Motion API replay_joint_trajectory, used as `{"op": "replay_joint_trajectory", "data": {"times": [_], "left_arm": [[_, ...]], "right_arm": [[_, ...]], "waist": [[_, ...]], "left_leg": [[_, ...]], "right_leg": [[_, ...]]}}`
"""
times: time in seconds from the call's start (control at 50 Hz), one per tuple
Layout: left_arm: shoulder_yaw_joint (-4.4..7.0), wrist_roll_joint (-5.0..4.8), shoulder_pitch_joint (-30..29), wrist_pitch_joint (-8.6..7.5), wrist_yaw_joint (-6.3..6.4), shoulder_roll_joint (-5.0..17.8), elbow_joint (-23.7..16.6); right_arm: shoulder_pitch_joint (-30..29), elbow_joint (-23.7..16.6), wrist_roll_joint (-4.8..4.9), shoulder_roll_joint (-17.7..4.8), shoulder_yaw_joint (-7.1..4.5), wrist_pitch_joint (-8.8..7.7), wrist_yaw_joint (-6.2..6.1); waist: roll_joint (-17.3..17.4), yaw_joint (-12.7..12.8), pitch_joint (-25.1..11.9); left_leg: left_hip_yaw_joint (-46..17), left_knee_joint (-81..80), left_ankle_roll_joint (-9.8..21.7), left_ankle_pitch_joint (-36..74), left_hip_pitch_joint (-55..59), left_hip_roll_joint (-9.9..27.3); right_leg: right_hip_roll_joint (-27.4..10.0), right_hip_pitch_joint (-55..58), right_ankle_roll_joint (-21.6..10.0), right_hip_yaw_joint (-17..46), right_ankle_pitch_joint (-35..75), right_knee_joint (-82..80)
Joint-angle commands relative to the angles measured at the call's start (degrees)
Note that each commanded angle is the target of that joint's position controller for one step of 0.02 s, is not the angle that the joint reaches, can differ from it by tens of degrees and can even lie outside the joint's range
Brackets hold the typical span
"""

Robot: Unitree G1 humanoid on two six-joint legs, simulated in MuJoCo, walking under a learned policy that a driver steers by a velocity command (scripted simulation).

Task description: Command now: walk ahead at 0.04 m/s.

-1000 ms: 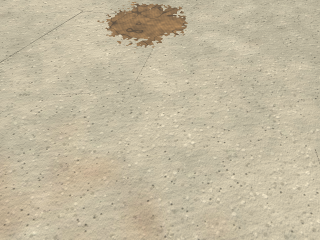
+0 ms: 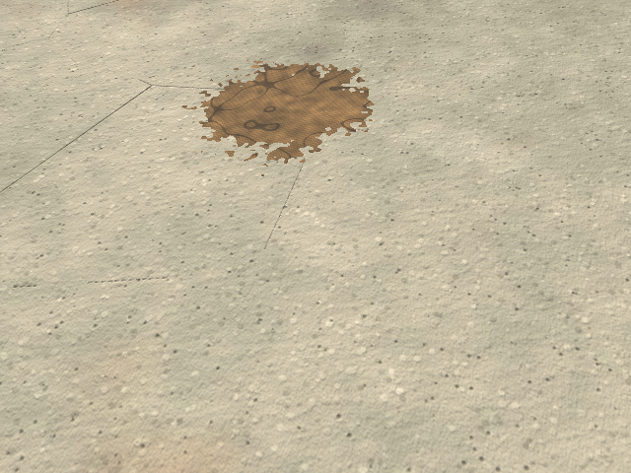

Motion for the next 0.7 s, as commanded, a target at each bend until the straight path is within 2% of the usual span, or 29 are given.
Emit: {"op": "replay_joint_trajectory", "data": {"times": [0.02,0.04,0.06,0.08,0.12,0.18,0.3,0.44,0.46,0.48,0.5,0.52,0.54,0.58,0.6,0.62,0.64,0.66,0.68,0.7], "left_arm": [[1.84,-0.35,6.94,-0.34,0.03,8.06,1.59],[1.49,-0.43,5.34,-1.13,-0.02,6.23,1.55],[1.41,-0.38,3.66,-1.87,-0.05,5.51,1.56],[1.52,-0.58,2.27,-2.49,-0.12,5.38,1.38],[1.59,-1.05,2.55,-3.24,-0.11,4.76,1.66],[1.56,-1.2,5.51,-3.28,0.01,4.14,2.65],[1.36,-1.24,7.56,-3.27,-0.34,4.06,3.8],[1.14,-1.33,7.76,-2.56,-0.42,3.1,4.58],[1.37,-1.65,9.9,-2.37,-0.37,3.12,5.61],[1.84,-2.18,10.1,-2.34,-0.4,4.21,5.42],[2.06,-2.69,9.28,-2.89,-0.41,4.77,4.34],[2.0,-3.2,7.87,-4.06,-0.47,4.52,3.11],[1.84,-3.52,5.45,-5.47,-0.69,3.62,1.8],[1.67,-2.85,2.37,-7.2,-1.58,1.68,0.42],[1.76,-2.73,2.35,-7.46,-1.95,1.71,0.13],[1.89,-2.81,3.99,-7.62,-2.13,1.93,0.38],[2.04,-2.81,7.61,-7.74,-2.05,2.05,1.52],[2.44,-2.57,13.94,-7.87,-1.72,2.78,3.88],[3.67,-2.38,23.17,-8.06,-1.19,6.53,6.83],[5.64,-3.01,27.77,-8.23,-1.16,12.63,7.45]], "right_arm": [[0.98,-2.19,0.55,-6.11,-1.61,0.16,-0.98],[0.96,-1.86,0.03,-5.64,-1.56,0.27,-1.28],[1.54,-1.47,-0.31,-4.8,-1.49,0.39,-1.42],[2.37,-0.75,-0.72,-4.31,-1.45,0.55,-1.54],[3.13,0.3,-1.04,-4.22,-1.48,0.71,-1.4],[1.71,0.78,-0.41,-4.34,-1.48,0.56,-1.24],[2.21,2.18,0.0,-3.57,-1.22,0.26,-0.91],[2.54,3.55,0.28,-3.76,-1.27,0.99,-1.12],[4.73,4.81,0.64,-4.1,-1.54,1.17,-1.19],[5.91,5.18,1.44,-5.62,-2.24,1.19,-1.12],[6.35,4.87,2.04,-6.75,-2.68,0.58,-1.0],[6.6,4.19,2.58,-7.34,-2.92,-0.61,-0.81],[6.82,3.71,2.77,-7.78,-3.2,-1.92,-0.55],[8.12,3.53,2.25,-9.31,-4.18,-3.24,-0.13],[6.78,2.47,2.04,-9.28,-4.26,-3.45,-0.07],[3.61,0.75,2.14,-8.91,-4.15,-3.51,-0.02],[-0.8,-1.36,2.49,-8.49,-3.98,-3.38,0.1],[-6.83,-3.96,2.81,-7.58,-3.69,-3.23,0.27],[-13.75,-7.19,2.9,-4.4,-2.78,-3.57,0.54],[-15.14,-9.43,3.36,-0.96,-1.67,-4.95,0.93]], "waist": [[-6.94,-0.4,6.21],[-8.9,-0.82,5.84],[-9.82,-1.72,4.87],[-9.24,-2.32,4.12],[-5.17,-2.01,3.61],[-0.3,-0.18,3.7],[0.35,0.19,0.46],[0.15,0.02,1.0],[0.16,0.12,-1.37],[-0.05,-0.31,1.39],[1.18,-0.57,5.73],[2.61,-1.03,8.67],[3.91,-1.52,9.69],[7.68,-1.68,6.06],[7.52,-0.76,4.62],[6.67,1.19,4.09],[5.99,3.95,4.05],[4.63,7.63,4.36],[-2.26,11.57,4.52],[-17.13,12.19,5.02]], "left_leg": [[-6.96,-8.46,-1.2,-20.72,-1.89,5.55],[-6.22,-5.12,-1.57,-15.6,3.8,5.21],[-5.63,-3.2,-1.42,-11.88,7.38,5.05],[-5.28,-2.35,-1.27,-9.71,9.29,5.06],[-5.81,-2.92,-0.65,-9.27,8.8,5.59],[-6.93,-4.68,0.34,-11.51,4.94,6.34],[-6.45,-1.9,0.53,-0.38,8.21,6.28],[-6.54,-0.41,0.77,5.53,9.79,6.43],[-5.34,0.04,1.51,-9.69,10.54,5.03],[-6.37,-0.47,2.55,-28.19,7.89,5.08],[-10.81,-2.65,4.04,-39.6,4.7,7.79],[-16.3,-5.69,5.82,-43.3,3.45,11.33],[-21.44,-9.16,7.19,-40.53,4.96,14.75],[-31.32,-15.72,10.1,-37.75,9.05,20.92],[-33.4,-17.37,10.53,-38.07,7.62,22.11],[-31.62,-17.64,9.54,-36.91,4.2,21.39],[-26.53,-16.5,7.25,-34.09,-1.17,18.64],[-18.46,-11.87,3.66,-29.22,-10.27,13.57],[-8.27,2.16,-1.16,-20.55,-23.6,6.98],[0.19,19.22,-2.75,-11.93,-36.15,3.1]], "right_leg": [[-1.99,-3.24,-4.86,3.21,-14.89,-13.35],[-1.95,-7.16,-4.38,3.78,-18.17,-16.62],[-2.15,-8.49,-3.42,4.12,-17.66,-18.12],[-1.93,-8.58,-2.59,3.95,-15.83,-18.16],[-1.25,-6.32,-1.89,2.98,-11.97,-16.23],[0.03,-1.27,-1.92,1.12,-5.25,-13.17],[0.41,2.47,-1.98,0.08,4.5,-10.71],[1.0,3.67,-1.57,-0.7,8.5,-10.14],[2.36,4.45,-2.56,-2.14,-3.99,-9.5],[2.33,1.42,-4.33,-1.44,-17.92,-8.84],[0.91,-3.31,-6.14,0.69,-26.95,-8.29],[-0.79,-6.89,-7.39,2.57,-27.75,-7.27],[-1.22,-8.85,-7.53,1.98,-20.9,-6.02],[0.26,-8.3,-7.09,-2.08,-6.91,-0.34],[0.6,-5.42,-7.77,-2.62,-5.24,0.93],[0.43,-1.13,-8.64,-2.77,-5.45,-0.21],[0.38,5.82,-9.49,-3.26,-5.81,-4.86],[0.15,16.71,-10.3,-2.82,-6.44,-11.15],[-5.44,28.88,-12.11,5.42,-10.73,-17.87],[-17.36,37.22,-16.43,26.01,-20.36,-26.08]]}}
